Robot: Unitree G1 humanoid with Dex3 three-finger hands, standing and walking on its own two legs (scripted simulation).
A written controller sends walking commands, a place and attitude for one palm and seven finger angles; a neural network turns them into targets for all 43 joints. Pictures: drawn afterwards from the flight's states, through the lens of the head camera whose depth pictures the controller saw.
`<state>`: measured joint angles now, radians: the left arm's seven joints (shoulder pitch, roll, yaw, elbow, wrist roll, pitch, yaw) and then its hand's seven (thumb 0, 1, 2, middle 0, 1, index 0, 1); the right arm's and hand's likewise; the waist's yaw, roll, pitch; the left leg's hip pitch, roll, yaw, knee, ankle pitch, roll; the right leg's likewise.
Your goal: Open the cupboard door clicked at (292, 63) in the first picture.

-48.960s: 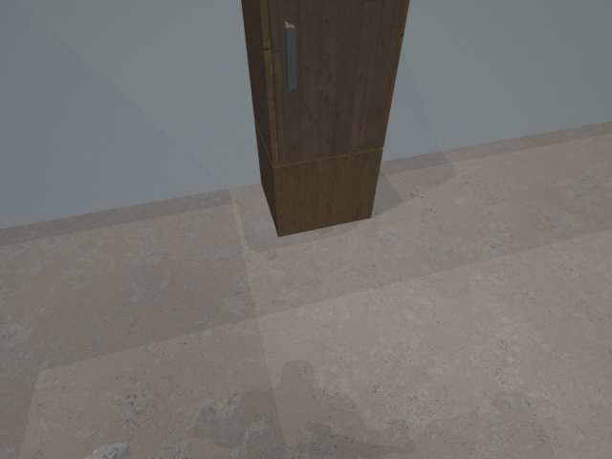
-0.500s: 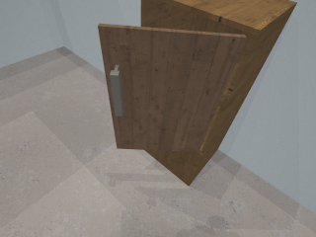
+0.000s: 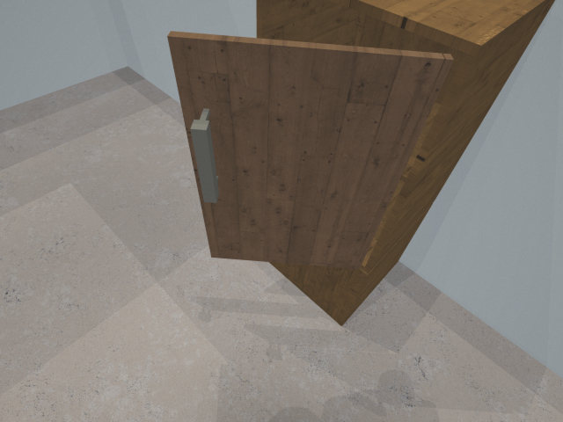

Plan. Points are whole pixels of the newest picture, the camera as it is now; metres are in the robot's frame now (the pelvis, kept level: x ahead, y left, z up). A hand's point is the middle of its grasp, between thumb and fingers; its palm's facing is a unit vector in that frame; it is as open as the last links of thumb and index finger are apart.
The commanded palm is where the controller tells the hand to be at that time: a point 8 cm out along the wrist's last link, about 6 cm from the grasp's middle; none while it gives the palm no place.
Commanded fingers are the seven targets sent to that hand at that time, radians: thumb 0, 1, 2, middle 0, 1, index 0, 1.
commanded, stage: come to a stop and stand still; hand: left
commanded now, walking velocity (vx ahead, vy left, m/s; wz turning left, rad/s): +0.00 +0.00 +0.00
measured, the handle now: (208, 157) +0.53 +0.19 +0.05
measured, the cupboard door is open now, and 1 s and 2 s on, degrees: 41 41 41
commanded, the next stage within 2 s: look again from close up in 1.56 s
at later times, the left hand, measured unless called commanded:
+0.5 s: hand out of the picture -0.02 +0.24 -0.16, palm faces +0.02 -0.97 -0.24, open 7.4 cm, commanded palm none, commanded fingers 0.00 0.90 0.90 -0.20 -0.30 -0.20 -0.30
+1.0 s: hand out of the picture -0.06 +0.22 -0.17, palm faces +0.02 -0.99 -0.16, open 7.4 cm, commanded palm none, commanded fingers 0.00 0.90 0.90 -0.20 -0.30 -0.20 -0.30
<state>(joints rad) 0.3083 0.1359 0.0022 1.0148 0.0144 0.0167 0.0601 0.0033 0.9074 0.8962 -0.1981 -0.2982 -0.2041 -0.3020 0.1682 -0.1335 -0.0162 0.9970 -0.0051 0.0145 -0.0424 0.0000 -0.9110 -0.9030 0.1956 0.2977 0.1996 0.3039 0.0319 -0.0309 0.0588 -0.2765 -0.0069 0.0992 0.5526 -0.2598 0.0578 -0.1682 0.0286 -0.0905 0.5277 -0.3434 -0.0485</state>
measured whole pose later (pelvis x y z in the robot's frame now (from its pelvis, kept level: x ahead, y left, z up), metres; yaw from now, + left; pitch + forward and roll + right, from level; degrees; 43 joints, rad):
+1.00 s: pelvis -0.02 +0.05 +0.01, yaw +1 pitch +0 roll -1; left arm 0.35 0.17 -0.03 1.10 0.02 0.00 0.04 0.00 0.90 0.90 -0.20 -0.30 -0.20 -0.30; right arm 0.23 -0.16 0.00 1.08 0.00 -0.02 -0.01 0.00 -0.91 -0.90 0.20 0.30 0.20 0.30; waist 0.02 -0.03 0.01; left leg -0.25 -0.10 0.11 0.37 -0.14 0.13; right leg -0.18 -0.02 -0.03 0.44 -0.26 0.01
